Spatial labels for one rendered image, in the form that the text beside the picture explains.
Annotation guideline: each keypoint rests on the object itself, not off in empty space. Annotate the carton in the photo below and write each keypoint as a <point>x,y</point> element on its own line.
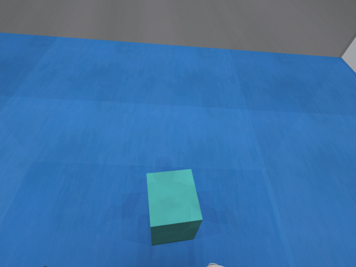
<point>174,208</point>

